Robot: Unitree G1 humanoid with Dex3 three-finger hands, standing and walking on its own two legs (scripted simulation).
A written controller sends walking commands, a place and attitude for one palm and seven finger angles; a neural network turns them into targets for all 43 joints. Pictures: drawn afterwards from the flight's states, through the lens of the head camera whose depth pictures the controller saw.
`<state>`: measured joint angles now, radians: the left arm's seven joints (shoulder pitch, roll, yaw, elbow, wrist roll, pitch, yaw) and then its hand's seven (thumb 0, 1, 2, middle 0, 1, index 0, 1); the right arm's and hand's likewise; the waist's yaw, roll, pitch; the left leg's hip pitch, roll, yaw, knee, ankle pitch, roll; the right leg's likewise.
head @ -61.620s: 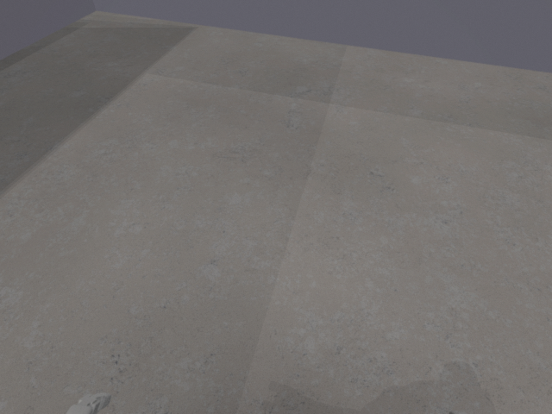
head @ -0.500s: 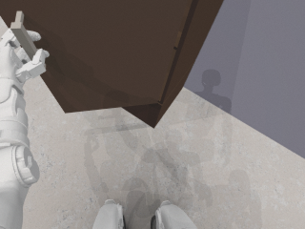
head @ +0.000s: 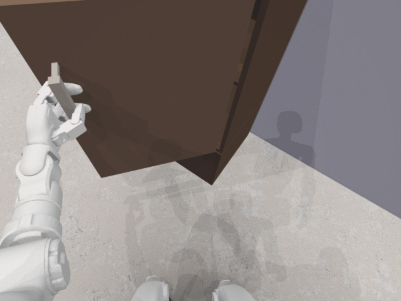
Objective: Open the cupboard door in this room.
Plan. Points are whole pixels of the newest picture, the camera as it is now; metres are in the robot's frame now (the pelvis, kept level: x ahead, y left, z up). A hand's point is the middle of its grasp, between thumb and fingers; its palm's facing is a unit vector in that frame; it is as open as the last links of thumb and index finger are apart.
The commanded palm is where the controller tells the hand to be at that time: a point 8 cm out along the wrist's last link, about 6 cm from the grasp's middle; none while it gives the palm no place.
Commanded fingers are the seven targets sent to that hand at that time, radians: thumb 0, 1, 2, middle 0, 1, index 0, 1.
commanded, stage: pull the door open along its arc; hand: left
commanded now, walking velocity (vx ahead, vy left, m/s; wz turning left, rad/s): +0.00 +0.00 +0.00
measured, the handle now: (67, 98) +0.51 +0.25 +0.07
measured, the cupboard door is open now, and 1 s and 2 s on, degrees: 51 83 84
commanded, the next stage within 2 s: open thumb and fingers to let go in 0.58 s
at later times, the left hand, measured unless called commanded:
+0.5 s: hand (134, 192) +0.30 +0.10 +0.07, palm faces +0.47 -0.88 +0.03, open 6.3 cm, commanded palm +0.24 +0.17 +0.06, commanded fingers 0.00 0.90 0.90 -0.40 -1.35 -0.40 -1.35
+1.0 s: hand (147, 192) +0.30 +0.08 +0.06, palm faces +0.51 -0.86 -0.02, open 8.3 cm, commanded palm +0.25 +0.13 +0.06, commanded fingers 0.00 -0.29 0.39 -0.31 -1.22 -0.31 -1.22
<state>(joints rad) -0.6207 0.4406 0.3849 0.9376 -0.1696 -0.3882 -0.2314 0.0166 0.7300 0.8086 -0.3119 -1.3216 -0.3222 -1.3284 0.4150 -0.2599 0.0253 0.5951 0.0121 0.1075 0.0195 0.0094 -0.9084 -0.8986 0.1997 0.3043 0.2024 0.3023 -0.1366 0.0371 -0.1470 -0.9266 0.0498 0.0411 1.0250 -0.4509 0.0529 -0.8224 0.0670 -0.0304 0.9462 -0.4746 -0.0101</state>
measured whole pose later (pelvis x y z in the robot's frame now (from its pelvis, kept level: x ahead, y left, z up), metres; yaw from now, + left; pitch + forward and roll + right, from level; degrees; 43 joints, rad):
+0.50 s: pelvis -0.01 -0.04 +0.01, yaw +3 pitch +11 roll +0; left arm 0.00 -0.04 -0.03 0.24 0.01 -0.29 0.48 0.02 0.65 0.75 -0.36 -1.27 -0.35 -1.30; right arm 0.18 -0.17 0.04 0.52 -0.05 0.07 0.04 0.01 -0.91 -0.90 0.20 0.30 0.20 0.30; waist -0.02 0.02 -0.16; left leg -0.74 0.02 0.02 0.97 -0.43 0.00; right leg -0.66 0.04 -0.06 0.97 -0.51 -0.06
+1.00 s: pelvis +0.00 -0.07 +0.01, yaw +6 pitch +12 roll +2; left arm 0.00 -0.02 -0.02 0.30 -0.03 -0.34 0.47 0.02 0.32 0.65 -0.35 -1.28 -0.36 -1.29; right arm 0.22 -0.22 -0.02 0.63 -0.05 0.04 -0.01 0.02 -0.91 -0.90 0.20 0.30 0.20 0.30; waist -0.01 0.03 -0.14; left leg -0.72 0.01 -0.02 0.91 -0.39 -0.03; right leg -0.64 0.04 -0.10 0.95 -0.51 -0.10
